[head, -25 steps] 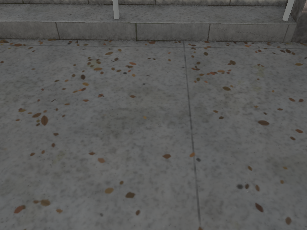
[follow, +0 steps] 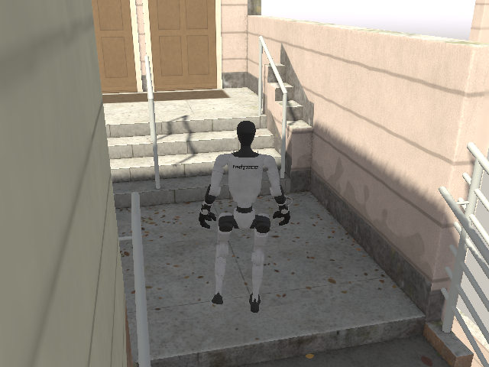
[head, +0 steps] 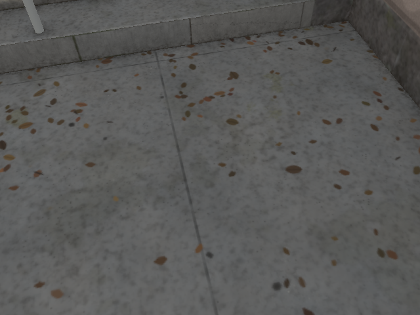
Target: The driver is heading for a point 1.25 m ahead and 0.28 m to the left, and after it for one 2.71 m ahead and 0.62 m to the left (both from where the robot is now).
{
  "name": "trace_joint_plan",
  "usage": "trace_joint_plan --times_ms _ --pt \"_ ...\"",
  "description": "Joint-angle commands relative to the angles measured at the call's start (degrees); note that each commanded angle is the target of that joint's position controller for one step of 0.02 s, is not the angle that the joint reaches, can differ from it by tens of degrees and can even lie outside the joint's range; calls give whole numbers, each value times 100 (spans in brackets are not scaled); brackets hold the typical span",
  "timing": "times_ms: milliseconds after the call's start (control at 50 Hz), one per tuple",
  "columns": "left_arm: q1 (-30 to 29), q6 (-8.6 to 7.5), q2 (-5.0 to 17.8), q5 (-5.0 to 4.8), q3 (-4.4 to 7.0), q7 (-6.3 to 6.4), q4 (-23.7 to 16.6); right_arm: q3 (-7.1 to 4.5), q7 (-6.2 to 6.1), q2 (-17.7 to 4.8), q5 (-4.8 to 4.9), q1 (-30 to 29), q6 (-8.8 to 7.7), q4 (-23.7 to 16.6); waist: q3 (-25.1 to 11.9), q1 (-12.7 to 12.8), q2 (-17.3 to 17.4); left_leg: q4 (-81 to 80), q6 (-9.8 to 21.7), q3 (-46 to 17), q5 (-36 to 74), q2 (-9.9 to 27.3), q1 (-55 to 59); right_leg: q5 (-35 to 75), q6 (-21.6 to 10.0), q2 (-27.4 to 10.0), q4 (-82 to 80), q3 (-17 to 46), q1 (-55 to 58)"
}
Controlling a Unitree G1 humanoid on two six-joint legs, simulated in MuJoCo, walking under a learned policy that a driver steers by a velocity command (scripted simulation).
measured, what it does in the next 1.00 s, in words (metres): walks ahead: left foot, then right foot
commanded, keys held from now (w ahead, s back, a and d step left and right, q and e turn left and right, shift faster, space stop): w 0.86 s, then w+q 0.14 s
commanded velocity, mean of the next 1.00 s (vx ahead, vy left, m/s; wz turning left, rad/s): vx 0.50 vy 0.00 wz -0.05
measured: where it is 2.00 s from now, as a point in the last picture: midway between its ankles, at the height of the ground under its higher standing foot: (191, 157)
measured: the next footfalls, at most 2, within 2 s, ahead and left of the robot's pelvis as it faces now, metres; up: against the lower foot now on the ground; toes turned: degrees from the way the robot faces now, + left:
left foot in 0.36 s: +0.44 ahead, +0.15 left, +0.00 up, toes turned +0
right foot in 0.92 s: +0.71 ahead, -0.09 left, +0.00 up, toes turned -3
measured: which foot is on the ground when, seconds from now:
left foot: up 0.00-0.34, down 0.36-0.94, up 0.96-1.00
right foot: down 0.00-0.36, up 0.38-0.90, down 0.92-1.00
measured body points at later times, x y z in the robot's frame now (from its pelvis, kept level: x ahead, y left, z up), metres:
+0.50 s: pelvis +0.32 +0.07 -0.01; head +0.35 +0.08 +0.44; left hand +0.41 +0.33 -0.14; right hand +0.44 -0.20 -0.11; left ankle +0.39 +0.15 -0.74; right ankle +0.18 -0.07 -0.62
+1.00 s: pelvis +0.59 +0.01 -0.01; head +0.62 +0.00 +0.44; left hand +0.79 +0.25 -0.09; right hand +0.62 -0.26 -0.15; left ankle +0.44 +0.15 -0.66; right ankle +0.67 -0.09 -0.74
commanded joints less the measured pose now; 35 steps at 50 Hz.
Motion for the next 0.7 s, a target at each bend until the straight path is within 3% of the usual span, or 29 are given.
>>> trace_joint_plan --times_ms 20,80,160,220,260,300,320,340,360,380,400,420,440,460,480,500,520,560,620,700 --pt "-71 -233 411 19 51 67 -378 -86 24 -311 -52 116 27 -406 -514 -203 -261 -304 -22 -244 363 295 -1139 1238 -1078 -1486 -1539 1808 1184" --pt "220 -247 574 26 78 171 -245 -34 28 -188 -134 -407 119 -540 -77 -105 -283 -1113 -217 -140 870 286 -1667 1671 -1014 -1435 -1743 1385 1067" --pt "490 -234 657 5 76 248 -68 72 74 29 -130 -1170 34 -619 74 207 -543 -3062 -240 136 2201 -11 -1116 1597 -735 -1135 -1777 795 895" --pt "747 -224 780 -74 128 242 84 80 153 -28 -43 -1675 -6 -729 249 416 -591 -3892 -163 206 2311 -183 -978 1212 -718 -1319 -1710 877 1310" --pt "808 -193 804 -101 157 252 185 55 212 -115 -22 -1793 -31 -813 341 413 -641 -4214 -9 130 2093 -201 -1126 1367 -662 -1578 -1539 1006 1866" --pt "673 -149 860 -84 190 278 224 3 272 -256 -32 -1596 -60 -801 275 230 -693 -4432 195 166 1680 -302 -860 2029 -518 -1687 -1238 999 2210" --pt "569 -128 933 -63 212 283 217 -44 268 -364 -56 -1296 -71 -733 106 57 -754 -4467 303 302 1474 -466 -406 2880 -424 -1634 -906 934 2285" --pt "437 -85 959 -50 218 289 213 -127 262 -539 -89 -704 -54 -550 -190 -285 -774 -4575 467 437 1397 -670 364 3895 -296 -1473 -249 806 2276" --pt "324 -71 859 12 178 297 147 -237 194 -765 -127 265 -37 -302 -821 -690 -662 -4304 612 406 1671 -628 1788 4024 -118 -1110 952 549 1694" --pt "767 -94 449 160 39 290 43 -328 145 -1261 -205 1200 -12 -175 -1816 -738 427 -4007 1101 -1126 2013 643 3881 1880 124 -592 3082 319 84" --pt "1686 -214 -103 29 -127 209 137 -331 204 -1331 -178 1463 -19 -91 -2725 -407 2243 -5248 1969 -4082 447 1607 5342 -2030 409 295 4837 869 -1640" --pt "1136 -303 536 -91 12 186 166 -223 173 -807 -86 1276 7 -158 -2413 -641 1433 -5667 1672 -4198 -552 1385 5184 -1817 335 -48 5462 1283 -2302" --pt "321 -336 744 -173 54 187 -76 -164 113 -601 -74 810 47 -209 -1456 -656 843 -5696 1391 -3231 -406 1242 4269 -1265 298 -339 5464 998 -2664" --pt "-117 -344 703 -96 29 243 -201 -115 99 -529 -132 428 69 -260 -932 -490 153 -5794 1278 -2562 258 1088 3229 -707 259 -635 5198 829 -2468" --pt "-219 -318 663 -18 63 284 -257 -88 123 -430 -212 223 39 -249 -607 -276 61 -5915 1272 -2125 843 909 2442 -405 239 -832 4872 805 -2188" --pt "-43 -259 600 -20 79 288 -264 -38 141 -274 -266 143 4 -235 -572 -61 248 -6046 1249 -1796 1139 718 2023 -254 216 -973 4673 854 -1850" --pt "126 -197 509 -31 74 289 -222 -24 160 -216 -250 116 -24 -202 -534 54 371 -6181 1278 -1527 1310 600 1811 -216 222 -1013 4475 834 -1713" --pt "121 -122 405 -16 52 301 -225 -44 143 -328 -189 166 -62 -116 -400 153 353 -6358 1347 -1137 1839 547 1604 -106 316 -1064 4063 740 -1817" --pt "-448 -120 320 45 0 308 -400 -99 43 -539 -143 391 -13 14 -264 55 139 -6509 1339 -788 2323 542 1719 565 509 -1149 3181 639 -2200" --pt "-1127 -153 232 7 -30 258 -513 -123 16 -662 -31 679 99 152 -96 -229 170 -6609 1139 -412 2085 385 2026 1486 527 -1012 1740 482 -2101"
